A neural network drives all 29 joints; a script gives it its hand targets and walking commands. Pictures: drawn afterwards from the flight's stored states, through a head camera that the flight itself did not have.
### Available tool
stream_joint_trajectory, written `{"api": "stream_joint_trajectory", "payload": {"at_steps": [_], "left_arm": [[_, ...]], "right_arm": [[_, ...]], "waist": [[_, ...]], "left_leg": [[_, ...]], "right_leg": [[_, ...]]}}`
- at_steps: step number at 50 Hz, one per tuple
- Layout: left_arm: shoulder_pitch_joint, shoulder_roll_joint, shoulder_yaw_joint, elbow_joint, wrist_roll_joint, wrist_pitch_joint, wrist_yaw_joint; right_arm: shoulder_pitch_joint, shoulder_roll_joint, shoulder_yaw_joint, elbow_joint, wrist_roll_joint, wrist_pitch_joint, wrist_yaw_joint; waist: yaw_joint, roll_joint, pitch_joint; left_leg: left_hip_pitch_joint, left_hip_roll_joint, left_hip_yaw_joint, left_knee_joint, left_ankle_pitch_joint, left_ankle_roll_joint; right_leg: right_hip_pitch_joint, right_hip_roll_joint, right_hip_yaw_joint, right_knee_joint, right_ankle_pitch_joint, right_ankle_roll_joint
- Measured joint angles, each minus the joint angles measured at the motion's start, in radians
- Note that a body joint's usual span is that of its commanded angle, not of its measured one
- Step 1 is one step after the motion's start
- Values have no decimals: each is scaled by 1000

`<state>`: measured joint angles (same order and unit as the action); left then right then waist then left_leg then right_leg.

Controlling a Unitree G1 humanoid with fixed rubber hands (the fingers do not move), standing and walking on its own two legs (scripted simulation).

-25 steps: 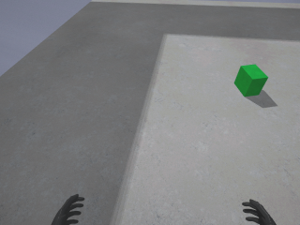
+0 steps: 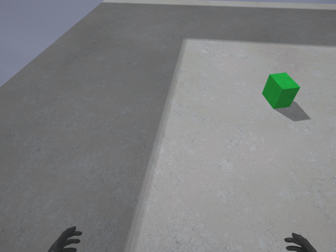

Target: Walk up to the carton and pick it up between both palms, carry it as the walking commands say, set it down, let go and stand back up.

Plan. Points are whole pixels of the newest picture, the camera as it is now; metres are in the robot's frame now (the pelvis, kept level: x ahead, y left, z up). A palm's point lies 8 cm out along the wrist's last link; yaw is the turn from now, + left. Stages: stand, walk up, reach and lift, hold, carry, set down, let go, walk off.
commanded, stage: stand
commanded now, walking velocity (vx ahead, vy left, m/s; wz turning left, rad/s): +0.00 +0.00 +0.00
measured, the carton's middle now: (279, 90) +1.53 -0.88 -0.65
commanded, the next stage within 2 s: walk up in 0.72 s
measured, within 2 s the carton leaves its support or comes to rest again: neither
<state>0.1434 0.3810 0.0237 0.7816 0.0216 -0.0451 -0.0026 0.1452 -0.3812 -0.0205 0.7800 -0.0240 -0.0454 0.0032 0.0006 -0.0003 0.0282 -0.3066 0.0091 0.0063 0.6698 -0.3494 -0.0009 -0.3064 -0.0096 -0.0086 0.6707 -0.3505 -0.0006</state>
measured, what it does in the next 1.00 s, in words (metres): lifts its right foot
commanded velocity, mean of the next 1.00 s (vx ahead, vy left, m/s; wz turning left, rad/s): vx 0.03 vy -0.03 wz -0.04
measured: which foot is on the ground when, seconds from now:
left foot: down 0.00-1.00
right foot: down 0.00-0.90, up 0.92-1.00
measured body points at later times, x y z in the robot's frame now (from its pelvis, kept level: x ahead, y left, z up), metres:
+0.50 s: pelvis +0.00 +0.00 +0.02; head +0.00 +0.00 +0.47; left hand +0.13 +0.31 -0.09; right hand +0.13 -0.31 -0.09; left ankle +0.01 +0.12 -0.72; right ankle +0.00 -0.12 -0.72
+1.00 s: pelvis +0.00 -0.01 +0.03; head +0.01 -0.01 +0.48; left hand +0.12 +0.30 -0.09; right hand +0.07 -0.33 -0.09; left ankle +0.00 +0.12 -0.72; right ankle -0.02 -0.14 -0.66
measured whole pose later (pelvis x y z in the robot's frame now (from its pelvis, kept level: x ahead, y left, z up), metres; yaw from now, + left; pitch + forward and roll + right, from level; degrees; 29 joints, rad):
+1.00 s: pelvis +0.00 -0.01 +0.03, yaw -3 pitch +0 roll -2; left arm 0.11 0.38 0.06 0.97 0.04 0.06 -0.07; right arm 0.15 -0.37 -0.06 1.01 -0.02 0.01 -0.05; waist 0.01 0.02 0.03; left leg -0.17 0.08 0.03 0.38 -0.21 -0.03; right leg -0.42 0.00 -0.03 0.93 -0.36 0.03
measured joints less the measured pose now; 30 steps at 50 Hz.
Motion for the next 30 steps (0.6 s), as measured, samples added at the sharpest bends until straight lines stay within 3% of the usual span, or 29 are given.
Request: {"api": "stream_joint_trajectory", "payload": {"at_steps": [30], "left_arm": [[-54, 10, -22, 214, -9, 13, -2]], "right_arm": [[-57, -8, 17, 214, 10, 14, 1]], "waist": [[0, -1, 11]], "left_leg": [[148, 0, 3, -256, 134, -3]], "right_leg": [[146, -1, 0, -254, 134, 5]]}}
